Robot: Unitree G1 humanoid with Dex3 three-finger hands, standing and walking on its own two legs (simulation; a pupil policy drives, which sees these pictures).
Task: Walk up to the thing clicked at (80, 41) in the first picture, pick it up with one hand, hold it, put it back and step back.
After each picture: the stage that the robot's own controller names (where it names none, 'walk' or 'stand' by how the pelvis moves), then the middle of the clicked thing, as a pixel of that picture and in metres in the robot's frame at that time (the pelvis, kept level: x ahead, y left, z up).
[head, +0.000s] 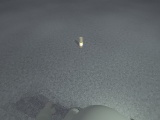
stand; (81, 42) +1.49 +0.27 -0.65
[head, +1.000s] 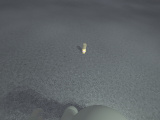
walk; (84, 48) +1.38 +0.11 -0.63
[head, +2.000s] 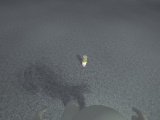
walk; (84, 61) +0.89 +0.11 -0.63
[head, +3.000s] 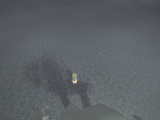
walk; (74, 79) +0.56 +0.20 -0.64
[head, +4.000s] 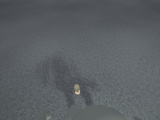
stand; (77, 90) +0.41 +0.19 -0.63
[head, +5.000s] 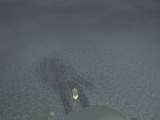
stand; (75, 94) +0.38 +0.18 -0.66
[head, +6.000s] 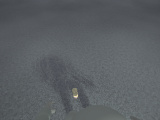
stand; (75, 93) +0.37 +0.19 -0.66
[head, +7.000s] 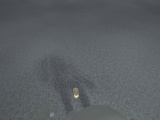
stand; (76, 93) +0.38 +0.18 -0.66
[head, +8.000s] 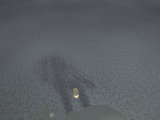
stand; (76, 93) +0.37 +0.18 -0.66
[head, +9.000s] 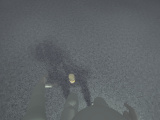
go down; (71, 79) +0.41 +0.18 -0.57
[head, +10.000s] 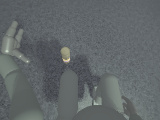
go down; (66, 56) +0.47 +0.21 -0.27
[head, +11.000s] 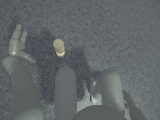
close in; (59, 49) +0.47 +0.23 -0.22
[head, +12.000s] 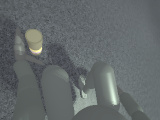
close; (35, 45) +0.45 +0.26 -0.16
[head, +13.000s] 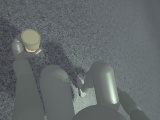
lift; (32, 45) +0.44 +0.27 -0.16
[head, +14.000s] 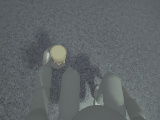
lift; (59, 58) +0.36 +0.24 -0.03
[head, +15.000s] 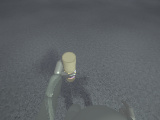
hold; (69, 69) +0.32 +0.16 +0.08
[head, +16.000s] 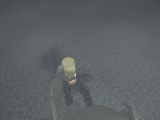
hold; (70, 73) +0.31 +0.16 +0.02
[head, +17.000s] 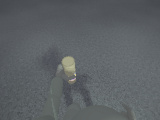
crouch; (70, 72) +0.31 +0.16 +0.02
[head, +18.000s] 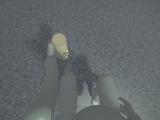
crouch; (62, 49) +0.45 +0.18 -0.06
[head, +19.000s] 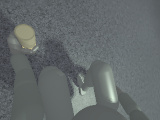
lower; (28, 42) +0.45 +0.27 -0.18
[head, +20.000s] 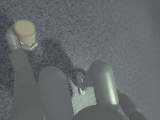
lower; (27, 39) +0.46 +0.28 -0.17
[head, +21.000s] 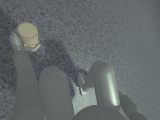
lower; (30, 40) +0.45 +0.27 -0.17
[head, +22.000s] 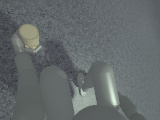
lower; (31, 42) +0.45 +0.27 -0.17
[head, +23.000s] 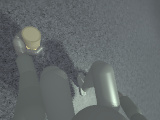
loosen; (32, 43) +0.44 +0.26 -0.17
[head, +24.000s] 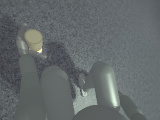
withdraw; (35, 46) +0.44 +0.26 -0.17
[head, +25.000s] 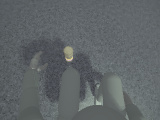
walk; (68, 55) +0.45 +0.21 -0.25
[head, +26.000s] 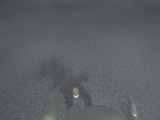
stand; (75, 93) +0.38 +0.16 -0.59
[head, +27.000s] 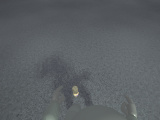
stand; (75, 91) +0.39 +0.18 -0.60
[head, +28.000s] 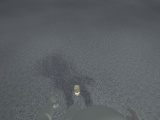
stand; (77, 90) +0.39 +0.17 -0.62
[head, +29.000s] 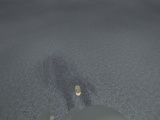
walk; (77, 91) +0.41 +0.17 -0.65
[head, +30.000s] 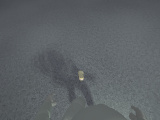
walk; (81, 76) +0.50 +0.16 -0.64
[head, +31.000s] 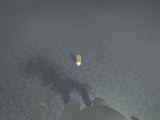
walk; (78, 61) +0.75 +0.18 -0.63
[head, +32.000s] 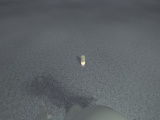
stand; (82, 61) +0.99 +0.20 -0.64
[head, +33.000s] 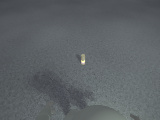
stand; (82, 59) +0.97 +0.17 -0.66
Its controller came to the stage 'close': yes
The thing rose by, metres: 0.69
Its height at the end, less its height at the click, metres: +0.00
